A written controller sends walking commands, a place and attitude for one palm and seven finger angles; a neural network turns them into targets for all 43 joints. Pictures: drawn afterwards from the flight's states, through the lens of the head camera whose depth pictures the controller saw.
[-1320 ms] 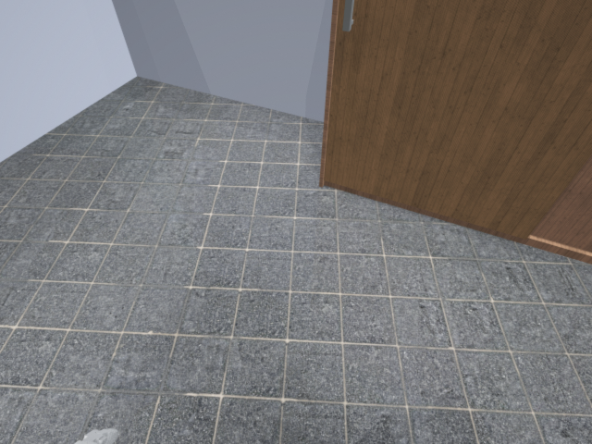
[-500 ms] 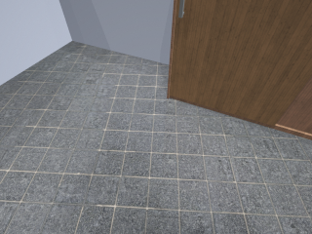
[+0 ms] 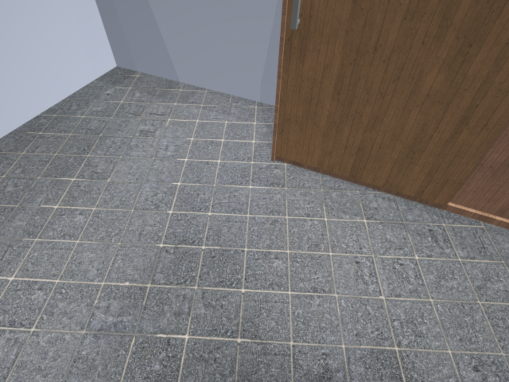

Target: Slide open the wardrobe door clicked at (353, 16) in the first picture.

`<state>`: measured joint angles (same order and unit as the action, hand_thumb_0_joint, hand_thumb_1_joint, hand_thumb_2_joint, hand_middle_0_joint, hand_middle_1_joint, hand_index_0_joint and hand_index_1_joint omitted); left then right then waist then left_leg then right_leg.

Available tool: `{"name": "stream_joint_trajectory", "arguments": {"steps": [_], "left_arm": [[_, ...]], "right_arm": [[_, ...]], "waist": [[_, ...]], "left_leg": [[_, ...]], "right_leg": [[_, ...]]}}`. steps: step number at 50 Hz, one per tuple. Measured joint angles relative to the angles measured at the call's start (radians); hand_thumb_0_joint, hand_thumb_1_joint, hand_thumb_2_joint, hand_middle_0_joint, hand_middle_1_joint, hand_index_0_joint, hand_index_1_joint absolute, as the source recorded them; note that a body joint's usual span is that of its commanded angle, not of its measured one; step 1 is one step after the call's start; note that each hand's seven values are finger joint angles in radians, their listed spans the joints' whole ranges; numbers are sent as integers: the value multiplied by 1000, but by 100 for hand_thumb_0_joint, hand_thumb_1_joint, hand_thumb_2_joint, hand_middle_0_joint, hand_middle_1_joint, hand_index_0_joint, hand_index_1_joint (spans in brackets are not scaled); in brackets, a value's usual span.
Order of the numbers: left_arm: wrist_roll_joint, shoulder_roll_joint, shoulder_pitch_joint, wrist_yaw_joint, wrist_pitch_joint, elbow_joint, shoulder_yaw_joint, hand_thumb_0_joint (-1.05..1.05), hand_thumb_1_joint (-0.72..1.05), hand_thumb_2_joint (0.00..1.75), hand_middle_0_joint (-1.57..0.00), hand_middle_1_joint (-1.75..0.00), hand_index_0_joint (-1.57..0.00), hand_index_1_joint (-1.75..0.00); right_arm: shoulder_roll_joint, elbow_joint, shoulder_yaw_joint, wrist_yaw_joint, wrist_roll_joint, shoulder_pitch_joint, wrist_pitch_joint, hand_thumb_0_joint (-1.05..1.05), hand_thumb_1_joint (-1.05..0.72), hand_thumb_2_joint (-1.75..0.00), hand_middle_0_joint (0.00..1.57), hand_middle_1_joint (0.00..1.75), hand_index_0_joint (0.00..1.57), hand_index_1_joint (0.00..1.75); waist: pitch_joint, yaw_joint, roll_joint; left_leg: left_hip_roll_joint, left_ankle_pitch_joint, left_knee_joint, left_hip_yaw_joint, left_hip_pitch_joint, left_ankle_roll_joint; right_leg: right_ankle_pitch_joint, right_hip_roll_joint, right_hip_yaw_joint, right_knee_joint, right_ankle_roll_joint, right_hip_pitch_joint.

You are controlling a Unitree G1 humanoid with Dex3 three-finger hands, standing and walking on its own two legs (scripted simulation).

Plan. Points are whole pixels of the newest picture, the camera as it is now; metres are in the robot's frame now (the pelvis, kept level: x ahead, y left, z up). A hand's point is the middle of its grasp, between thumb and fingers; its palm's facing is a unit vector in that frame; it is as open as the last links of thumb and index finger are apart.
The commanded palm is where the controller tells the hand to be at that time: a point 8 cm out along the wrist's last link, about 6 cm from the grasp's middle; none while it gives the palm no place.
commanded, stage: look at it before walking up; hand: left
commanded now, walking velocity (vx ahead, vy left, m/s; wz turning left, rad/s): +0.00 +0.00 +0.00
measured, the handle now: out of the picture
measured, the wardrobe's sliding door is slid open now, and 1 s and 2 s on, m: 0.00 0.00 0.00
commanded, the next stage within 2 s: walk to a spot facing it in 0.12 s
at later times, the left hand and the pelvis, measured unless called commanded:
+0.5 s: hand out of the picture +0.03 +0.22 -0.19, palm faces +0.05 -0.98 -0.21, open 7.4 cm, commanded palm none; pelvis +0.04 +0.02 -0.01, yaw +2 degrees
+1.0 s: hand (183, 288) +0.34 +0.18 -0.18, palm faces +0.06 -0.98 -0.21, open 7.3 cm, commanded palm none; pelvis +0.23 -0.01 -0.03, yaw +5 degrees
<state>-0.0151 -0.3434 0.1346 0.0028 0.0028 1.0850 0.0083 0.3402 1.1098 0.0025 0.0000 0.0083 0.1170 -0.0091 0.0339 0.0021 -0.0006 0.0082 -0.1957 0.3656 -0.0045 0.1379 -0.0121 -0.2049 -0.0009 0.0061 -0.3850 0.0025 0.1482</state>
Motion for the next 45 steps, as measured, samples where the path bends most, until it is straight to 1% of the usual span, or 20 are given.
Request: {"name": "stream_joint_trajectory", "arguments": {"steps": [14,17,20,22,24,25,26,27,29,31,32,34,37,40,43,45], "left_arm": [[1,3,9,-6,-2,8,0,1,91,90,-20,-30,-20,-30],[-4,23,37,-7,-10,6,-1,0,91,90,-20,-30,-20,-30],[-8,52,86,2,-13,-4,-6,0,91,90,-20,-30,-20,-30],[-8,74,124,5,-7,-8,-11,0,91,90,-20,-30,-20,-30],[-8,95,161,5,-1,-6,-16,0,91,90,-20,-30,-20,-30],[-7,103,181,6,0,-2,-19,0,91,90,-20,-30,-20,-30],[-7,109,201,6,-2,4,-22,0,91,90,-20,-30,-20,-30],[-7,116,220,6,-8,13,-25,0,91,90,-20,-30,-20,-30],[-11,132,237,6,-23,32,-25,1,91,90,-20,-30,-20,-30],[-13,141,229,11,-23,40,-29,1,91,90,-20,-30,-20,-30],[-14,144,218,14,-20,38,-32,1,91,90,-20,-30,-20,-30],[-14,151,188,18,-15,23,-37,1,91,90,-20,-30,-20,-30],[-14,161,132,20,-9,-9,-45,1,92,90,-20,-30,-20,-30],[-10,158,71,20,-6,-34,-55,1,93,90,-20,-30,-20,-30],[-8,158,13,22,1,-57,-61,1,93,90,-20,-30,-20,-30],[-9,158,-17,23,16,-75,-62,1,93,90,-20,-30,-20,-30]], "right_arm": [[-1,4,2,3,2,-1,3,0,-90,-90,20,30,21,30],[-20,4,4,1,10,27,13,0,-90,-90,20,30,20,30],[-48,1,4,-4,15,78,22,0,-90,-90,20,30,20,30],[-69,-1,1,-6,16,118,22,0,-90,-90,20,30,20,30],[-90,-1,-2,-9,14,156,16,0,-90,-90,20,30,20,30],[-102,1,-4,-10,13,173,10,0,-90,-90,20,30,20,30],[-117,3,-5,-10,13,187,3,0,-90,-90,20,30,20,30],[-129,2,-8,-10,15,202,-7,0,-90,-90,20,30,20,30],[-155,-2,-12,0,16,238,-30,0,-90,-90,20,30,20,30],[-184,1,-10,10,14,279,-47,0,-90,-90,20,30,20,30],[-198,7,-9,14,13,300,-52,0,-90,-90,20,30,20,30],[-222,26,-6,20,12,340,-59,0,-90,-90,20,30,20,30],[-248,60,-6,25,10,387,-61,0,-90,-90,20,30,20,30],[-261,84,-11,29,12,415,-59,0,-90,-90,20,30,21,30],[-258,99,-18,29,15,427,-57,0,-90,-90,20,30,21,30],[-251,108,-22,28,15,433,-54,0,-90,-90,20,30,21,30]], "waist": [[-3,-2,2],[-26,-3,2],[-50,-5,3],[-57,-3,5],[-57,-1,1],[-54,-3,-7],[-52,-6,-24],[-53,-6,-34],[-49,4,-39],[-35,20,-41],[-27,25,-41],[-12,30,-37],[8,33,-28],[30,42,-17],[49,60,-4],[55,65,10]], "left_leg": [[1,0,-5,0,-4,-1],[3,-37,42,-2,13,1],[6,-143,131,-6,45,12],[15,-188,196,8,73,20],[21,-186,208,30,81,26],[17,-145,202,37,72,29],[6,-134,203,49,61,33],[-2,-151,205,61,51,39],[-8,-179,181,75,22,50],[-15,-166,123,71,-17,52],[-17,-155,91,66,-38,54],[-20,-137,28,56,-79,56],[-23,-125,-46,45,-137,50],[-19,-139,-85,43,-190,39],[-10,-181,-89,44,-238,23],[6,-238,-35,40,-250,9]], "right_leg": [[2,1,0,9,-1,-6],[-24,3,-3,-21,-1,3],[-62,4,-10,-55,2,9],[-83,4,-24,-67,1,4],[-109,-3,-39,-84,-5,-6],[-128,-10,-38,-105,-10,-7],[-155,-23,-29,-138,-6,-2],[-195,-32,-29,-208,0,21],[-257,-32,-34,-418,11,105],[-246,-38,-50,-575,12,193],[-230,-45,-58,-619,9,232],[-183,-63,-72,-650,0,303],[-107,-90,-80,-603,-11,383],[-50,-102,-95,-459,-10,412],[-15,-91,-109,-330,7,398],[-6,-68,-123,-256,26,350]]}}
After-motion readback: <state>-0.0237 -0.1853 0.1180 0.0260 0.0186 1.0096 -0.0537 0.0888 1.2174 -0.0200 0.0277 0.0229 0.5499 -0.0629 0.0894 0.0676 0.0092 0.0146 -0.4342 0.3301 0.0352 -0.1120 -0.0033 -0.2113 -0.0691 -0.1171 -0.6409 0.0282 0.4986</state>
